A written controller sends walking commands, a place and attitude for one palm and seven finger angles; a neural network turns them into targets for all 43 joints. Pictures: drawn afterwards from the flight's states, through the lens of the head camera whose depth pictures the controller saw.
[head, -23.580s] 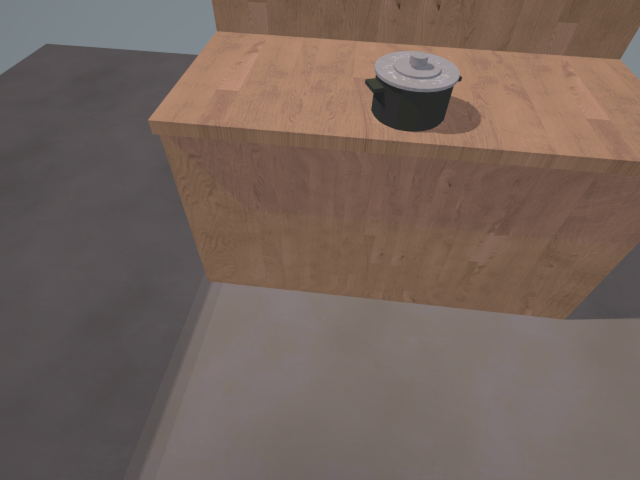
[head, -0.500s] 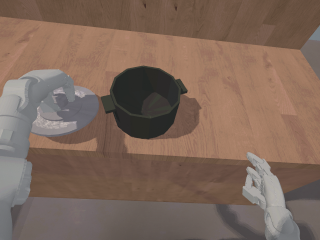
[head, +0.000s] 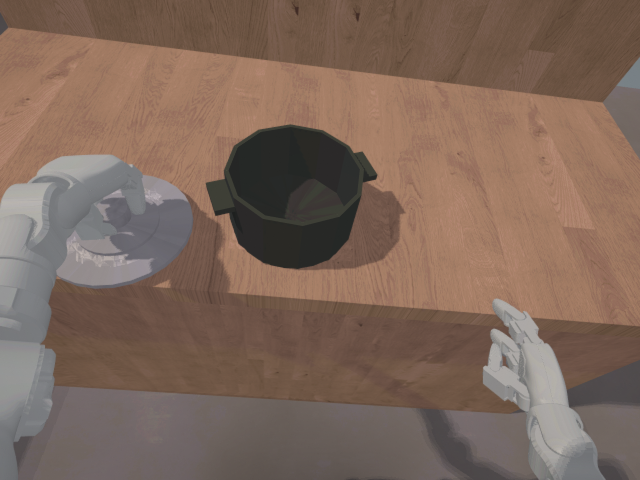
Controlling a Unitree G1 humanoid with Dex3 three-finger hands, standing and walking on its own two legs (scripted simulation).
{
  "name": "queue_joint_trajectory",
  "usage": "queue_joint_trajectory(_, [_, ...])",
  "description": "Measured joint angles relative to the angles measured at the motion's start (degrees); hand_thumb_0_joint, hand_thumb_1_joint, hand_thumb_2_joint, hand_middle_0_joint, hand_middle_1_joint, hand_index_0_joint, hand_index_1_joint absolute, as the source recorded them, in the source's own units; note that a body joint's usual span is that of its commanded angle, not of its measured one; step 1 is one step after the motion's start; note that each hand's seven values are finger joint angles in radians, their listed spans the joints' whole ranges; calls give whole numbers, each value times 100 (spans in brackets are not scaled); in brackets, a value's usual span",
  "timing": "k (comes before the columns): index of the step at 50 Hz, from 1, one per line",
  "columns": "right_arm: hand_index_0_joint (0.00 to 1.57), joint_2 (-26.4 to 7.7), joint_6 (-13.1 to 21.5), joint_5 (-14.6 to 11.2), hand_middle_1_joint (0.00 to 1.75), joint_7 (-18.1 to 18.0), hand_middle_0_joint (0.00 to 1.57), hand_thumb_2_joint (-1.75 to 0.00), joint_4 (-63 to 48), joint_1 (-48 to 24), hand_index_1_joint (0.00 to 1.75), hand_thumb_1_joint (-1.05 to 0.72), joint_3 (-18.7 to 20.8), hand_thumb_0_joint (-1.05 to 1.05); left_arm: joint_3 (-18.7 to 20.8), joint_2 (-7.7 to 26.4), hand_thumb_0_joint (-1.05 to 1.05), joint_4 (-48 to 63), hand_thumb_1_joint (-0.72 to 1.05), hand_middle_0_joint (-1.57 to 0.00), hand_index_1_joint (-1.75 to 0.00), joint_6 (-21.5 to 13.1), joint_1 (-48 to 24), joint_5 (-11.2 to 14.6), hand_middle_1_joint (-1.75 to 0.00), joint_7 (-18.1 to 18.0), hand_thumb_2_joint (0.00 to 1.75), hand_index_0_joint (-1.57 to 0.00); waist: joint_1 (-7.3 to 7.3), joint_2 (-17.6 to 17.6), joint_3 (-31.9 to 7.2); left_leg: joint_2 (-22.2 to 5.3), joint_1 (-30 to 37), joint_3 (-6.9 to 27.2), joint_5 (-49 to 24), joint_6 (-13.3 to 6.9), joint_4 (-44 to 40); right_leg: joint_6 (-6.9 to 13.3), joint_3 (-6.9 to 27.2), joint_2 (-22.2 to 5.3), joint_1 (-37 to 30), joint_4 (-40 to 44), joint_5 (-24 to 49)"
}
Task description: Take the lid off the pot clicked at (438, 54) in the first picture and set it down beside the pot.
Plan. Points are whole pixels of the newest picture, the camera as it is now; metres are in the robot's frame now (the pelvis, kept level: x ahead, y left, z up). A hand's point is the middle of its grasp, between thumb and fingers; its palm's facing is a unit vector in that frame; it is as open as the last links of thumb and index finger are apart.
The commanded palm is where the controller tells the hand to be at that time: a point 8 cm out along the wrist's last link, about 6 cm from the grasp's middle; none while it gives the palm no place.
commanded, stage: open the fingers wide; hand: left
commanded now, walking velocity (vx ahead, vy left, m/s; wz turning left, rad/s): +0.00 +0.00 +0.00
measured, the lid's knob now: (113, 213) +0.44 +0.31 +0.02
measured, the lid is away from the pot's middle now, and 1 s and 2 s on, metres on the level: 0.25 0.25 0.25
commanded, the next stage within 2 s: raise the empty hand in 0.78 s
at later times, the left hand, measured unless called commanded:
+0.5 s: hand (103, 208) +0.42 +0.30 +0.06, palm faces -0.43 -0.11 -0.90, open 9.6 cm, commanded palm +0.46 +0.30 +0.12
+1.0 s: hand (102, 206) +0.42 +0.30 +0.06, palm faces -0.42 -0.10 -0.90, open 11.0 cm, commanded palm +0.46 +0.30 +0.13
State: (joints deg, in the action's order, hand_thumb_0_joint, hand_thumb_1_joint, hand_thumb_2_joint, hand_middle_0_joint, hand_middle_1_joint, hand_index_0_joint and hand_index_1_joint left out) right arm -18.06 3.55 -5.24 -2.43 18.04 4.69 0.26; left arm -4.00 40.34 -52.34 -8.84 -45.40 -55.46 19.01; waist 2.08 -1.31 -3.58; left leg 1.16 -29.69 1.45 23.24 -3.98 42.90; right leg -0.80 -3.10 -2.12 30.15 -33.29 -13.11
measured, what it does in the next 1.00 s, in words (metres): stands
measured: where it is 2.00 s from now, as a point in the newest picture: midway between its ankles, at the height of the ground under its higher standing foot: outside the picture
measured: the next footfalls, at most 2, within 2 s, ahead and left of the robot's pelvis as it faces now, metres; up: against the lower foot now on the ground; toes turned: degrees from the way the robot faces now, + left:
none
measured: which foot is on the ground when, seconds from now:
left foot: down 0.00-1.00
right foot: down 0.00-1.00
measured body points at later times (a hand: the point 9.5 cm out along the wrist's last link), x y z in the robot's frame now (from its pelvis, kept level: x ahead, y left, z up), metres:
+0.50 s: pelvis -0.01 -0.01 +0.00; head +0.05 +0.03 +0.44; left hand +0.43 +0.31 +0.11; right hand +0.25 -0.25 +0.01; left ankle -0.03 +0.07 -0.72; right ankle +0.03 -0.17 -0.72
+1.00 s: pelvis -0.01 -0.01 +0.00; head +0.06 +0.03 +0.44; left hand +0.43 +0.30 +0.11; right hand +0.25 -0.25 +0.01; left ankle -0.03 +0.07 -0.72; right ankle +0.03 -0.17 -0.72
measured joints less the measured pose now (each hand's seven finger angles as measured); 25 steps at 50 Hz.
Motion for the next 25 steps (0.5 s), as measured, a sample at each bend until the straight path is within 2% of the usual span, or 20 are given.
queue_joint_trajectory(12, [16, 32, 22, -24, 30, -104, 21, -90, 51, -99, 30, -90, -109, 1, -133, 32, 1, -146, 31, -61, -93, -48, -206, 23, -94, 17, 73, -61, -17, -8, -12, 0, -73, -7, -26, 25, 53, 7, 15, -1, 102, -110, -14])
queue_joint_trajectory(25, [18, 53, -25, -2, 30, -33, 21, -90, -112, -129, 31, -90, -135, 1, 41, 120, 0, -229, 11, -48, -86, -58, -355, -49, -86, 133, 72, -47, 50, 30, -61, -30, -247, -23, 13, 60, 173, -51, 40, 24, 304, -258, -47])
